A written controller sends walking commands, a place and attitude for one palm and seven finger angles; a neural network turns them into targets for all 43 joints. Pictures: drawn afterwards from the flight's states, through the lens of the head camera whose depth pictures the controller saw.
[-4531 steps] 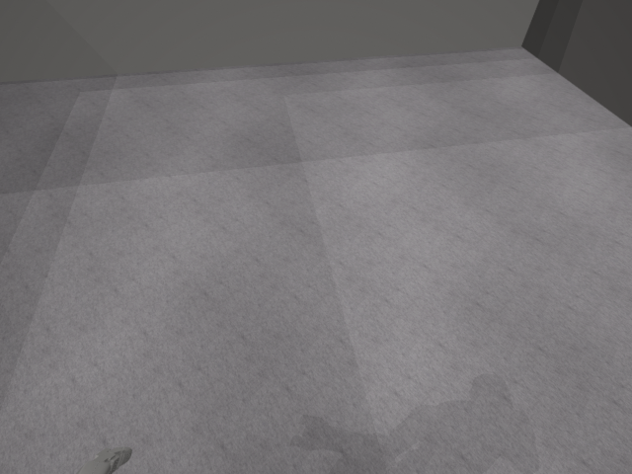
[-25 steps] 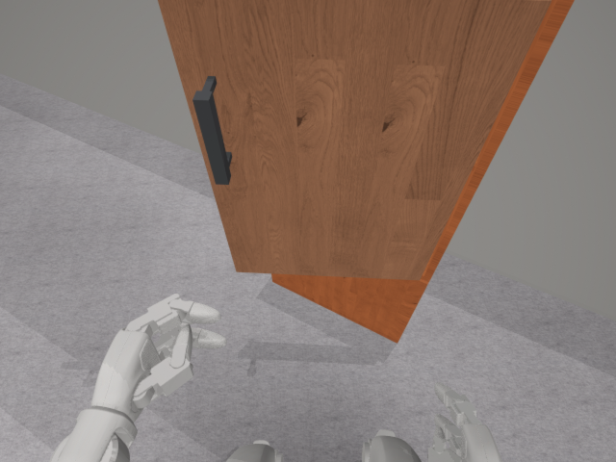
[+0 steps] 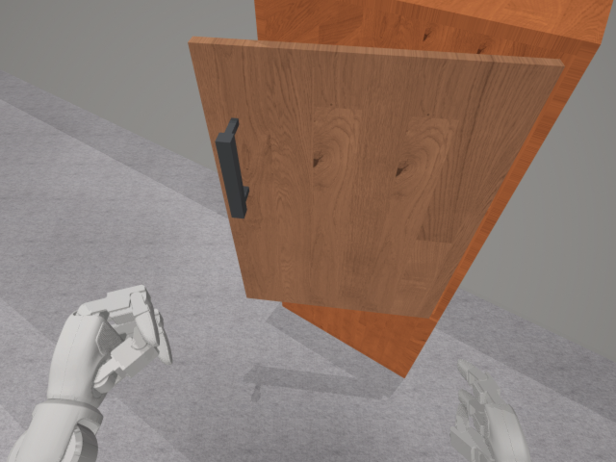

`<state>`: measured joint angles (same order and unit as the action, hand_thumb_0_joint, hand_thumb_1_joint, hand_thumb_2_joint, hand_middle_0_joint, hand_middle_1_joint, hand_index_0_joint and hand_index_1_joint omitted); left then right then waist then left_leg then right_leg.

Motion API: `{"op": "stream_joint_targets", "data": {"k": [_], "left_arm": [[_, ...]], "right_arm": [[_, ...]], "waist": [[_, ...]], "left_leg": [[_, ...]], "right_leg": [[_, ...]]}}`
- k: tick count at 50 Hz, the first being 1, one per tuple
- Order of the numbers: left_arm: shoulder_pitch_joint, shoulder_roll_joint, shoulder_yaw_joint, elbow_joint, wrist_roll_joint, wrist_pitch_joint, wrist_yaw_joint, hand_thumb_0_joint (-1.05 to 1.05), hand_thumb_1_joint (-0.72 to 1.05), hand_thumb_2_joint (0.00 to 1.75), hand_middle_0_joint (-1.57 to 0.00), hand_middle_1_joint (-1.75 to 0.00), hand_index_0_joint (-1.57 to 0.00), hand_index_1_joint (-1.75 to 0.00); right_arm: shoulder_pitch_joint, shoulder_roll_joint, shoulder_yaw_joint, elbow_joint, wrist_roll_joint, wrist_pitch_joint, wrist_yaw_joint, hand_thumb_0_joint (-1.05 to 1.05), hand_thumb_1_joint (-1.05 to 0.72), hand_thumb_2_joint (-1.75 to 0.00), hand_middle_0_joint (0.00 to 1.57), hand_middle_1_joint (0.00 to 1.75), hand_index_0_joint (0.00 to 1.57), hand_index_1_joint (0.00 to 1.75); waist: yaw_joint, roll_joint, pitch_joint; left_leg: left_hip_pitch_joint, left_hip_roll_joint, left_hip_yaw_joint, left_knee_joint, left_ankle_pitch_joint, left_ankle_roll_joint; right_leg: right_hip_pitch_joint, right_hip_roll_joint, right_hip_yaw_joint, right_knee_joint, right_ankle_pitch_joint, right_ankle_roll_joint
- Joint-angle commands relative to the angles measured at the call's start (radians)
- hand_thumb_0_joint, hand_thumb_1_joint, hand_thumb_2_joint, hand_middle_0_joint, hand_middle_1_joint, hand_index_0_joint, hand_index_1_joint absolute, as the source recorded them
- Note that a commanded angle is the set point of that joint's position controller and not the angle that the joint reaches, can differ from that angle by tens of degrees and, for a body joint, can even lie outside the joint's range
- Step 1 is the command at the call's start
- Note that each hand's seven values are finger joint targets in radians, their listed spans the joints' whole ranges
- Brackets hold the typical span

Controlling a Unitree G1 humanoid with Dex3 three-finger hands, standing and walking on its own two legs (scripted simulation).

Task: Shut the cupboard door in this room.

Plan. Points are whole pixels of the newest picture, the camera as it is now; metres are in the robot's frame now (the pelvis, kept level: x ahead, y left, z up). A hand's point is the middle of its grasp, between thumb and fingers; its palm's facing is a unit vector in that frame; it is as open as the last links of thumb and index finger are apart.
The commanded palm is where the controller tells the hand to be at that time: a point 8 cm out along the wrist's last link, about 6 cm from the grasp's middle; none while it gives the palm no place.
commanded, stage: raise the hand and make a fist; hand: left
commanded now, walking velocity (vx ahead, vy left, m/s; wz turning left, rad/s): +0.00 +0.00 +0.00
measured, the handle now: (236, 170) +0.48 +0.15 +0.12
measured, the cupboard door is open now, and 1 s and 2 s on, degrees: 26 26 26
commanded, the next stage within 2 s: bring the fist close to the handle in 0.64 s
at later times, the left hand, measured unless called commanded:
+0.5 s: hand (172, 342) +0.22 +0.17 +0.10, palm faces -0.05 -1.00 -0.02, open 3.1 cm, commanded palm +0.20 +0.22 +0.12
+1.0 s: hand (187, 299) +0.26 +0.16 +0.13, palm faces -0.05 -1.00 -0.04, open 3.1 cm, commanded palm +0.24 +0.21 +0.12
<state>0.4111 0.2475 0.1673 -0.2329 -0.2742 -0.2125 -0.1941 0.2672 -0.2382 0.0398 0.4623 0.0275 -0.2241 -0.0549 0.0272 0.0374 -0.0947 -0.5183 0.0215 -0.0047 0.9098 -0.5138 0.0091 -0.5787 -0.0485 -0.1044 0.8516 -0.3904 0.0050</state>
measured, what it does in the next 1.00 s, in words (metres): stands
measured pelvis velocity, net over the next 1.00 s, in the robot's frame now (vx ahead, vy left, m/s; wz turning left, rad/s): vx -0.02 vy -0.01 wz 0.00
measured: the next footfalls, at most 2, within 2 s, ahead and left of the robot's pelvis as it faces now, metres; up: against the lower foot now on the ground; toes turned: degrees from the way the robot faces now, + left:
none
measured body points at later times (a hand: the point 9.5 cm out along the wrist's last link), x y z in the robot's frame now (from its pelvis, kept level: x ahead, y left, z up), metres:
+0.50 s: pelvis -0.01 -0.01 +0.02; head +0.01 -0.03 +0.47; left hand +0.22 +0.22 +0.11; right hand +0.16 -0.25 -0.05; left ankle -0.03 +0.11 -0.69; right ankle +0.02 -0.13 -0.69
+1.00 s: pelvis -0.02 -0.01 +0.02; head +0.00 -0.02 +0.47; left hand +0.26 +0.21 +0.13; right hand +0.15 -0.23 -0.06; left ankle -0.03 +0.11 -0.69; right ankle +0.02 -0.13 -0.69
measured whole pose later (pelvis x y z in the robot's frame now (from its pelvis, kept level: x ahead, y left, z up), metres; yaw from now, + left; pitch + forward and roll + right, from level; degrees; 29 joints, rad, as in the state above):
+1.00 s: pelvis -0.02 -0.01 +0.02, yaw +0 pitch +3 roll -1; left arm 0.06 0.23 0.13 0.01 -0.25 -0.15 -0.21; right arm 0.26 -0.25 0.06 0.59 0.03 -0.27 -0.08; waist 0.02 0.04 -0.01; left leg -0.40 0.01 0.01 0.77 -0.41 0.01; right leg -0.47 -0.06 -0.10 0.73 -0.31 0.00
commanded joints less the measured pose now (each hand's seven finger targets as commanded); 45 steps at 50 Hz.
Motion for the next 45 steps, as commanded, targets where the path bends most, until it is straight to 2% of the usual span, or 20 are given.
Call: {"op": "stream_joint_targets", "data": {"k": [1,4,5,9,13,15,19,22,24,25,28,29,32,34,36,37,39,40,42,45], "left_arm": [[-0.119,0.102,0.009,-0.134,0.002,0.001,-0.067,0.0,0.9,0.9,-1.3,-1.5,-1.3,-1.5],[-0.147,0.175,0.099,-0.149,-0.014,0.021,-0.079,0.0,0.9,0.9,-1.3,-1.5,-1.3,-1.5],[-0.165,0.174,0.115,-0.179,-0.026,0.016,-0.078,0.0,0.9,0.9,-1.3,-1.5,-1.3,-1.5],[-0.2,0.19,0.174,-0.191,-0.062,-0.013,-0.057,0.0,0.9,0.9,-1.3,-1.5,-1.3,-1.5],[-0.21,0.13,0.112,-0.119,-0.059,-0.011,-0.069,0.0,0.9,0.9,-1.3,-1.5,-1.3,-1.5],[-0.167,0.094,0.068,-0.043,-0.053,0.021,-0.096,0.0,0.9,0.9,-1.3,-1.5,-1.3,-1.5],[-0.158,0.14,0.098,-0.028,-0.049,0.062,-0.119,0.0,0.9,0.9,-1.3,-1.5,-1.3,-1.5],[-0.218,0.17,0.146,-0.126,-0.051,0.027,-0.093,0.0,0.9,0.9,-1.3,-1.5,-1.3,-1.5],[-0.239,0.195,0.179,-0.171,-0.052,-0.019,-0.061,0.0,0.9,0.9,-1.3,-1.5,-1.3,-1.5],[-0.249,0.181,0.168,-0.194,-0.047,-0.043,-0.048,0.0,0.9,0.9,-1.3,-1.5,-1.3,-1.5],[-0.241,0.136,0.119,-0.151,-0.036,-0.075,-0.038,0.0,0.9,0.9,-1.3,-1.5,-1.3,-1.5],[-0.228,0.129,0.109,-0.108,-0.034,-0.066,-0.042,0.0,0.9,0.9,-1.3,-1.5,-1.3,-1.5],[-0.208,0.103,0.056,-0.047,-0.026,-0.023,-0.08,0.0,0.9,0.9,-1.3,-1.5,-1.3,-1.5],[-0.199,0.117,0.062,-0.019,-0.028,0.016,-0.101,0.0,0.9,0.9,-1.3,-1.5,-1.3,-1.5],[-0.226,0.14,0.083,-0.064,-0.031,0.033,-0.105,0.0,0.9,0.9,-1.3,-1.5,-1.3,-1.5],[-0.244,0.148,0.097,-0.087,-0.033,0.032,-0.099,0.0,0.9,0.9,-1.3,-1.5,-1.3,-1.5],[-0.376,0.159,0.099,-0.121,-0.034,0.011,-0.07,0.0,0.9,0.9,-1.3,-1.5,-1.3,-1.5],[-0.449,0.145,0.084,-0.13,-0.029,-0.003,-0.055,0.0,0.9,0.9,-1.3,-1.5,-1.3,-1.5],[-0.524,0.111,0.053,-0.101,-0.023,-0.03,-0.027,0.0,0.9,0.9,-1.3,-1.5,-1.3,-1.5],[-0.54,0.103,0.028,-0.01,0.003,-0.03,-0.012,0.0,0.9,0.9,-1.3,-1.5,-1.3,-1.5]], "right_arm": [[-0.015,-0.136,-0.047,-0.124,0.008,-0.047,-0.022,0.0,-0.9,-0.9,0.2,0.3,0.2,0.3],[-0.031,-0.134,-0.044,-0.121,0.007,-0.047,-0.03,0.0,-0.9,-0.9,0.2,0.3,0.2,0.3],[-0.042,-0.125,-0.041,-0.127,0.007,-0.048,-0.03,0.0,-0.9,-0.9,0.2,0.3,0.2,0.3],[-0.056,-0.113,-0.033,-0.109,0.005,-0.054,-0.033,0.0,-0.9,-0.9,0.2,0.3,0.2,0.3],[-0.052,-0.118,-0.033,-0.086,0.01,-0.067,-0.029,0.0,-0.9,-0.9,0.2,0.3,0.2,0.3],[-0.051,-0.124,-0.035,-0.083,0.015,-0.066,-0.028,0.0,-0.9,-0.9,0.2,0.3,0.2,0.3],[-0.065,-0.134,-0.044,-0.093,0.016,-0.063,-0.034,0.0,-0.9,-0.9,0.2,0.3,0.2,0.3],[-0.074,-0.125,-0.044,-0.105,0.008,-0.068,-0.034,0.0,-0.9,-0.9,0.2,0.3,0.2,0.3],[-0.074,-0.118,-0.043,-0.096,0.003,-0.073,-0.032,0.0,-0.9,-0.9,0.2,0.3,0.2,0.3],[-0.073,-0.113,-0.042,-0.093,0.003,-0.078,-0.03,0.0,-0.9,-0.9,0.2,0.3,0.2,0.3],[-0.063,-0.116,-0.037,-0.071,0.003,-0.084,-0.023,0.0,-0.9,-0.9,0.2,0.3,0.2,0.3],[-0.061,-0.123,-0.038,-0.065,0.003,-0.083,-0.023,0.0,-0.9,-0.9,0.2,0.3,0.2,0.3],[-0.065,-0.133,-0.041,-0.065,0.013,-0.084,-0.026,0.0,-0.9,-0.9,0.2,0.3,0.2,0.3],[-0.066,-0.139,-0.042,-0.072,0.016,-0.082,-0.031,0.0,-0.9,-0.9,0.2,0.3,0.2,0.3],[-0.077,-0.136,-0.042,-0.087,0.016,-0.083,-0.036,0.0,-0.9,-0.9,0.2,0.3,0.2,0.3],[-0.082,-0.134,-0.039,-0.089,0.014,-0.084,-0.037,0.0,-0.9,-0.9,0.2,0.3,0.2,0.3],[-0.086,-0.132,-0.034,-0.075,0.01,-0.087,-0.044,0.0,-0.9,-0.9,0.2,0.3,0.2,0.3],[-0.092,-0.128,-0.031,-0.068,0.01,-0.091,-0.044,0.0,-0.9,-0.9,0.2,0.3,0.2,0.3],[-0.083,-0.125,-0.029,-0.046,0.009,-0.103,-0.045,0.0,-0.9,-0.9,0.2,0.3,0.2,0.3],[-0.07,-0.13,-0.031,-0.025,0.009,-0.107,-0.044,0.0,-0.9,-0.9,0.2,0.3,0.2,0.3]], "waist": [[-0.039,-0.017,-0.085],[-0.016,-0.03,-0.141],[-0.007,-0.022,-0.169],[0.009,-0.026,-0.174],[-0.007,0.002,-0.108],[-0.014,-0.05,-0.057],[0.003,-0.089,-0.055],[0.017,-0.057,-0.121],[0.022,-0.037,-0.133],[0.021,-0.009,-0.151],[0.002,0.033,-0.089],[-0.006,-0.002,-0.058],[-0.013,0.002,-0.009],[-0.011,-0.033,-0.006],[-0.002,-0.04,-0.041],[0.002,-0.041,-0.046],[-0.014,-0.041,-0.049],[-0.022,-0.012,-0.042],[-0.036,0.0,-0.033],[-0.038,-0.017,-0.047]], "left_leg": [[0.0,-0.024,-0.025,-0.179,0.339,-0.002],[0.018,-0.03,-0.018,-0.187,0.354,0.002],[0.029,-0.032,-0.017,-0.193,0.366,0.002],[0.052,-0.032,-0.016,-0.21,0.406,-0.003],[0.068,-0.033,-0.01,-0.235,0.39,-0.005],[0.044,-0.033,-0.006,-0.24,0.373,-0.001],[0.03,-0.036,-0.001,-0.247,0.333,0.003],[0.057,-0.039,0.0,-0.257,0.34,0.002],[0.072,-0.036,-0.003,-0.262,0.355,0.0],[0.089,-0.037,-0.005,-0.27,0.366,-0.002],[0.092,-0.036,-0.007,-0.278,0.341,-0.007],[0.073,-0.033,-0.008,-0.277,0.318,-0.003],[0.055,-0.035,-0.008,-0.29,0.244,-0.003],[0.047,-0.035,-0.011,-0.29,0.223,0.003],[0.053,-0.038,-0.012,-0.294,0.213,0.003],[0.058,-0.037,-0.016,-0.301,0.212,0.002],[0.069,-0.034,-0.021,-0.299,0.202,0.004],[0.079,-0.033,-0.027,-0.305,0.191,0.002],[0.096,-0.031,-0.037,-0.31,0.171,-0.002],[0.086,-0.03,-0.038,-0.314,0.168,-0.002]], "right_leg": [[0.179,0.041,0.034,-0.125,0.26,-0.019],[0.255,0.033,0.053,-0.148,0.278,-0.02],[0.281,0.028,0.057,-0.151,0.292,-0.019],[0.327,0.031,0.058,-0.162,0.346,-0.018],[0.297,0.03,0.051,-0.184,0.338,-0.016],[0.292,0.023,0.06,-0.207,0.321,-0.012],[0.312,0.009,0.094,-0.241,0.24,-0.01],[0.333,0.012,0.092,-0.232,0.228,-0.011],[0.345,0.019,0.083,-0.22,0.248,-0.016],[0.344,0.023,0.072,-0.209,0.267,-0.018],[0.288,0.034,0.05,-0.202,0.25,-0.023],[0.278,0.033,0.055,-0.216,0.223,-0.021],[0.252,0.029,0.063,-0.244,0.132,-0.019],[0.254,0.026,0.073,-0.262,0.094,-0.018],[0.269,0.021,0.08,-0.269,0.06,-0.015],[0.271,0.023,0.073,-0.266,0.057,-0.015],[0.257,0.027,0.073,-0.266,0.035,-0.012],[0.24,0.029,0.066,-0.26,0.028,-0.014],[0.209,0.035,0.052,-0.246,0.032,-0.015],[0.213,0.032,0.051,-0.237,0.042,-0.017]]}}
